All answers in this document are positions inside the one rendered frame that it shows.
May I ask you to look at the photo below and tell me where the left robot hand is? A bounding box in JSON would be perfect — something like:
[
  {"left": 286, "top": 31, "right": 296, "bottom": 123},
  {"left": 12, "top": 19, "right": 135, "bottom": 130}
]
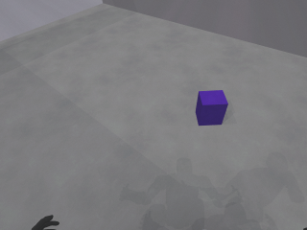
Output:
[{"left": 32, "top": 215, "right": 59, "bottom": 230}]

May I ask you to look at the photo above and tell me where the carton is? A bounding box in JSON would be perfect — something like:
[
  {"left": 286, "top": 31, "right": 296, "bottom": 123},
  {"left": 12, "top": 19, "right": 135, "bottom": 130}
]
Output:
[{"left": 196, "top": 90, "right": 228, "bottom": 126}]

